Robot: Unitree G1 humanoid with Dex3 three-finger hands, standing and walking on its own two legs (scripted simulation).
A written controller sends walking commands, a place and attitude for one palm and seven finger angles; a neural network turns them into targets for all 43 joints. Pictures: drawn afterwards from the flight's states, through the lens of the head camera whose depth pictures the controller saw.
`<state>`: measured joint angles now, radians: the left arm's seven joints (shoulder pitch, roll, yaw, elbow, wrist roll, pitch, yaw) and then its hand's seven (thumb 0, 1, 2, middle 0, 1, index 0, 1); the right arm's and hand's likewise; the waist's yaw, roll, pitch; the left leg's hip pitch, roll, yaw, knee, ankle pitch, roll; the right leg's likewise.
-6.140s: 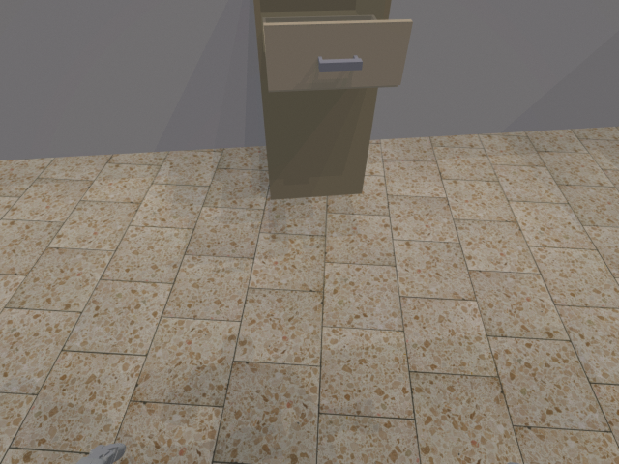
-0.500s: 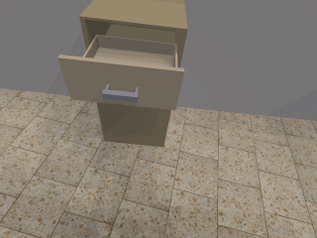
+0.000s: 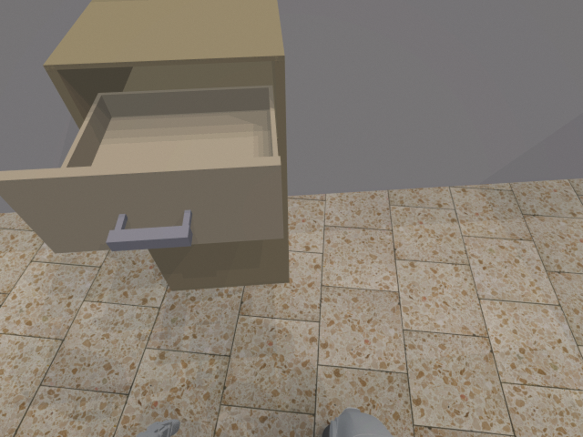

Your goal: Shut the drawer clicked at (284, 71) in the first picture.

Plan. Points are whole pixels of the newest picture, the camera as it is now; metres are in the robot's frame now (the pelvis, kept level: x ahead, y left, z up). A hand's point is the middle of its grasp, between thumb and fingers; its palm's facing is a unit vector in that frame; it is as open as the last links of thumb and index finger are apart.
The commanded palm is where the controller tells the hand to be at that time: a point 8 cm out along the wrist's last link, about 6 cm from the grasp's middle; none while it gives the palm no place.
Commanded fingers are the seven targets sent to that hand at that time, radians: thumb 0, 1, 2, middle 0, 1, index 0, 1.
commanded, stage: take the last steps up to it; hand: left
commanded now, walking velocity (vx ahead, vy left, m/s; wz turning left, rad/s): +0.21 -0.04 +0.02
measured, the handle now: (153, 227) +0.41 +0.21 +0.04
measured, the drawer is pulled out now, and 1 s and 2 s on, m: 0.30 0.30 0.30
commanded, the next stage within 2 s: come to a stop and stand still in 0.18 s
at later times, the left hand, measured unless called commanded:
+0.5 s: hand out of the picture +0.09 +0.12 -0.16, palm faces +0.11 -0.98 -0.18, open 7.3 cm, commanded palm none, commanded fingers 0.00 0.90 0.90 -0.20 -0.30 -0.20 -0.30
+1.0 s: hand out of the picture +0.10 +0.15 -0.16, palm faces +0.04 -0.98 -0.21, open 7.4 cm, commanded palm none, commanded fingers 0.00 0.90 0.90 -0.20 -0.30 -0.20 -0.30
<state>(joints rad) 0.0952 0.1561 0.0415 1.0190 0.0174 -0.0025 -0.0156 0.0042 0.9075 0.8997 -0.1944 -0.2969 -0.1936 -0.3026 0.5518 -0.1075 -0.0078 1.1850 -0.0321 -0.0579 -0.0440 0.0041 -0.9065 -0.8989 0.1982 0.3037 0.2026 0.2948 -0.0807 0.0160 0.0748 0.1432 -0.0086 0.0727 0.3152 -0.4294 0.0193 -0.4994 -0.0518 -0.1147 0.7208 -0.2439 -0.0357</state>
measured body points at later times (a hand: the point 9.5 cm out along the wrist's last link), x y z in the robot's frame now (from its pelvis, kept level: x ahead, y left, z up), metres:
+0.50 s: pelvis +0.11 -0.04 +0.01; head +0.11 -0.05 +0.46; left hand +0.09 +0.17 -0.15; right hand +0.21 -0.26 -0.14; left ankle +0.16 +0.09 -0.72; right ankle +0.12 -0.10 -0.73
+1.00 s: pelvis +0.10 -0.03 +0.01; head +0.09 -0.03 +0.46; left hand +0.10 +0.20 -0.14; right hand +0.09 -0.25 -0.15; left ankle +0.15 +0.09 -0.73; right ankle +0.12 -0.10 -0.73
